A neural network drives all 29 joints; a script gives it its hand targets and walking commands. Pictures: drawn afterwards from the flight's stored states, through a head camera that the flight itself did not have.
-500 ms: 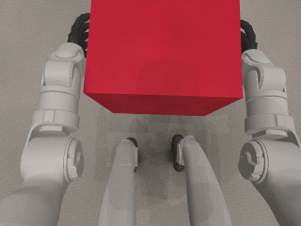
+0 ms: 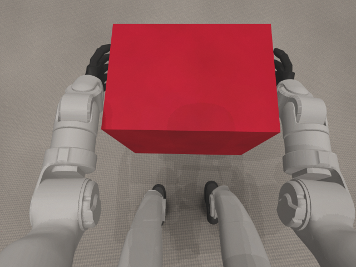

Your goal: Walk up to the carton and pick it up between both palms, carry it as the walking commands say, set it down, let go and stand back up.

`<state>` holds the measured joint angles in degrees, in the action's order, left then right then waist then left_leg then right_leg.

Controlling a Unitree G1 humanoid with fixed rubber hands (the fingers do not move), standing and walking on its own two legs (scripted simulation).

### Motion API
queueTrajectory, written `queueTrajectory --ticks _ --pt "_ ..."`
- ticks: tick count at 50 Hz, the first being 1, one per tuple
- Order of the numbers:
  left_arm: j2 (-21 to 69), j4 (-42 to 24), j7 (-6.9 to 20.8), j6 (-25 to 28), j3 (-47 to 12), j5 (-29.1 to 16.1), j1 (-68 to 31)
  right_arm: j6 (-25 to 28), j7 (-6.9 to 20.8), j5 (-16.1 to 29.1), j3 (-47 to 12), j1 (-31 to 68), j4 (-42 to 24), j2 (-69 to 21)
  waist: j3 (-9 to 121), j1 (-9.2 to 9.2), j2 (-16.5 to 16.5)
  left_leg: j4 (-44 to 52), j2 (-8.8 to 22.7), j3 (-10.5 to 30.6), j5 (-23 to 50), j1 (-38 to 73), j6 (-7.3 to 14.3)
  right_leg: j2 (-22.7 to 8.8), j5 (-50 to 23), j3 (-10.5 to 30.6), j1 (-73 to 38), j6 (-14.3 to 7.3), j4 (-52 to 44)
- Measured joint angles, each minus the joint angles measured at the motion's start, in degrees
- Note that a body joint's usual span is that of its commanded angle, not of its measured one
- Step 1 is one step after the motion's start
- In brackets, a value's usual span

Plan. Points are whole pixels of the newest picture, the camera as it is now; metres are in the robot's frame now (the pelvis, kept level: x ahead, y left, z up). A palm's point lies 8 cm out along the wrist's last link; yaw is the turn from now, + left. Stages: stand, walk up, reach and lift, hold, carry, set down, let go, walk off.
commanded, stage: reach and lift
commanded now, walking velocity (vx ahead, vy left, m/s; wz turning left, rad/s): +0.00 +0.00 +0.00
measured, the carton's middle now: (188, 101) +0.44 -0.02 -0.05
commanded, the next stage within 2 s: hold in 1.76 s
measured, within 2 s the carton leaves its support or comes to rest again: neither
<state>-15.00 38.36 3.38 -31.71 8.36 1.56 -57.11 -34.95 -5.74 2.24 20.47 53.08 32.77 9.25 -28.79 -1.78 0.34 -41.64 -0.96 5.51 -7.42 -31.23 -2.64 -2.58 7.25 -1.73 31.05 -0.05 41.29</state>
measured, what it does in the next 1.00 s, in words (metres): shifts its weight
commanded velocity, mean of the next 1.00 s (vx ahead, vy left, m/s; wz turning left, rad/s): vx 0.00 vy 0.00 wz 0.00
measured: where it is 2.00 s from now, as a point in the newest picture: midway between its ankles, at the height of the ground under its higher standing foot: (185, 211)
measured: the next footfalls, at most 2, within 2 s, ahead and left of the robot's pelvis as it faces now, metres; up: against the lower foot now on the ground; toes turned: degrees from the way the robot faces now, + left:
none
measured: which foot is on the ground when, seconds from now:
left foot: down 0.00-1.00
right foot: down 0.00-1.00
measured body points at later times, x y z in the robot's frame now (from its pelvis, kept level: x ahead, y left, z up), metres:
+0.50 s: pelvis +0.08 +0.00 +0.03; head +0.05 +0.01 +0.48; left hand +0.46 +0.18 +0.11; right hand +0.43 -0.20 +0.10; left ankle +0.16 +0.14 -0.70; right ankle +0.16 -0.14 -0.70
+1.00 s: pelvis +0.12 +0.00 +0.04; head +0.08 +0.00 +0.49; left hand +0.44 +0.18 +0.08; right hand +0.43 -0.21 +0.08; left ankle +0.16 +0.14 -0.70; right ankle +0.16 -0.14 -0.70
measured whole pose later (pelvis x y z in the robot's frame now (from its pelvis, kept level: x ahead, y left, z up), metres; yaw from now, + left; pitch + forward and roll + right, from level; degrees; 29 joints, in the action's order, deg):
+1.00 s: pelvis +0.12 +0.00 +0.04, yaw -1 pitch -1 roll +0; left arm -2.7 22.4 8.8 -40.4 14.0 9.3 -18.3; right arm -41.0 2.3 -9.1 18.5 18.9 21.0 -1.6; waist 5.7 -1.8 0.3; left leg -26.4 0.5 5.1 -11.2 -14.3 -2.1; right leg -1.5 10.4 -1.7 14.0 0.6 25.3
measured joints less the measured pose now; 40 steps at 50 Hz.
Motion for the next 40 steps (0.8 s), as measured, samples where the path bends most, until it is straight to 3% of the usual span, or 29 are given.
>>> queueTrajectory --ticks 10,17,20,27,33,37,40 --pt "0.94 0.29 1.20 -0.25 0.08 1.80 3.83 -0.61 0.24 -1.42 0.00 -3.46 -0.02 -1.63 7.03 0.00 0.00 4.81 0.06 0.06 1.41 2.24 0.11 0.04 -1.27 0.00 -2.13 0.01 -4.58" --pt "3.88 0.49 2.04 -1.25 0.08 2.36 15.55 -1.93 0.27 -2.88 0.01 -14.41 0.02 -5.47 24.07 0.00 -0.01 9.94 0.25 -0.09 1.60 2.35 0.50 0.06 -1.63 0.00 -2.27 0.50 -9.81" --pt "5.08 2.66 3.70 -1.81 1.69 3.87 18.50 -3.07 0.58 -4.90 0.00 -18.28 0.02 -6.95 30.07 -0.01 -0.01 10.97 0.39 -0.20 0.43 4.62 1.06 0.18 -0.96 0.00 -4.79 0.56 -11.46" --pt "6.21 4.48 6.76 -2.82 4.59 8.52 19.93 -4.21 3.30 -9.78 1.21 -20.17 0.66 -8.56 32.20 0.00 -0.01 10.98 0.40 -0.23 -2.63 11.85 1.29 0.20 1.87 0.00 -12.19 0.56 -11.80" --pt "7.43 4.24 7.35 -3.01 5.59 10.15 22.05 -4.43 4.38 -11.30 1.67 -21.71 0.66 -8.97 32.10 0.00 -0.01 11.32 0.75 -0.22 -3.18 12.67 1.13 0.53 2.59 -0.01 -12.90 0.56 -11.99" --pt "8.93 -0.22 6.90 -3.90 5.59 10.06 27.02 -4.59 4.83 -11.30 1.48 -24.76 -1.42 -9.73 32.16 0.01 -0.01 11.99 0.94 -0.24 -3.53 12.94 0.76 0.67 3.09 -0.01 -13.01 0.57 -12.40" --pt "10.27 -8.74 6.37 -5.76 5.60 8.30 33.74 -5.34 5.81 -11.30 -1.13 -29.56 -7.30 -10.58 33.44 0.01 -0.01 13.86 1.14 -0.29 -3.33 14.01 0.60 0.79 2.98 0.00 -13.96 0.60 -14.07"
